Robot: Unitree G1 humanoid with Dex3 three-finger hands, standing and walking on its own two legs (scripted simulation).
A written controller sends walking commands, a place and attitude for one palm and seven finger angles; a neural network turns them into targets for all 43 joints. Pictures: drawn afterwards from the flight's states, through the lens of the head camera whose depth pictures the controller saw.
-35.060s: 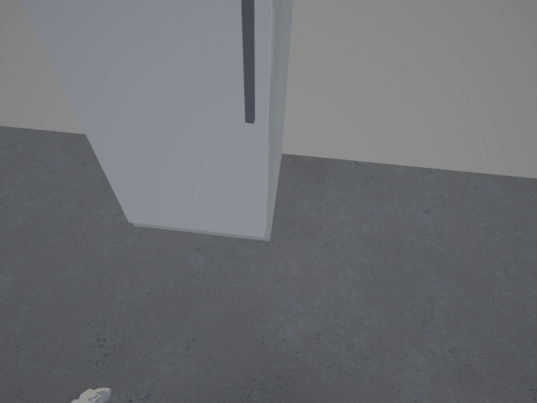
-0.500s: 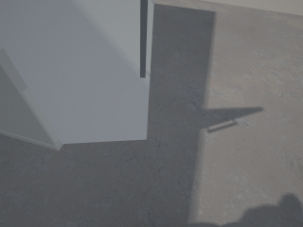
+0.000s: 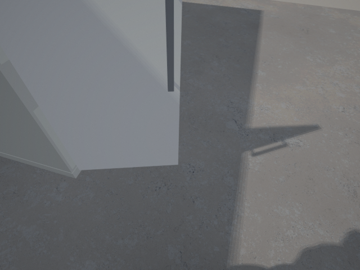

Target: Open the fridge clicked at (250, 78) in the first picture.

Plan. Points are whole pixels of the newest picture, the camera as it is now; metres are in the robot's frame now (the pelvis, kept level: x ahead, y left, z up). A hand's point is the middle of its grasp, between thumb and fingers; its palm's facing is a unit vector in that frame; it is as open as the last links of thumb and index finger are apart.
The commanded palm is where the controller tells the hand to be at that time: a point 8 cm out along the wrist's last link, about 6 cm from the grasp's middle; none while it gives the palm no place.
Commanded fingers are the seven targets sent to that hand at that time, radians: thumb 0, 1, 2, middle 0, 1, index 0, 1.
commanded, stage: look to check the result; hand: right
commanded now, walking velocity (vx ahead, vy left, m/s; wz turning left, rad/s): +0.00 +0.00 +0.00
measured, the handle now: (169, 43) +0.76 +0.09 +0.12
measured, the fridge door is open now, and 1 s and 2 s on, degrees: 69 69 69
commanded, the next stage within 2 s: stand and wait in 0.46 s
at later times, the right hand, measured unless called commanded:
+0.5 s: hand out of the picture +0.01 -0.19 -0.18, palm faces +0.00 +0.98 -0.20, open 7.4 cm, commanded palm none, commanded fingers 0.00 -0.90 -0.90 0.20 0.30 0.20 0.30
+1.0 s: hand out of the picture +0.04 -0.24 -0.17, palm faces -0.02 +0.96 -0.28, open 7.4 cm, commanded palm none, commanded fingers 0.00 -0.90 -0.90 0.20 0.30 0.20 0.30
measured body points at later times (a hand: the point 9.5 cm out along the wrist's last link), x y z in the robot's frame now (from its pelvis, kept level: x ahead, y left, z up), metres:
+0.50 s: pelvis +0.00 -0.01 +0.00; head +0.02 -0.01 +0.45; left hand +0.01 +0.22 -0.16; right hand +0.01 -0.25 -0.16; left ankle -0.05 +0.12 -0.74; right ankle +0.02 -0.12 -0.74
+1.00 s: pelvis -0.01 -0.02 +0.00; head +0.01 -0.02 +0.45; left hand +0.04 +0.26 -0.14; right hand +0.04 -0.29 -0.14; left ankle -0.05 +0.12 -0.74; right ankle +0.02 -0.12 -0.74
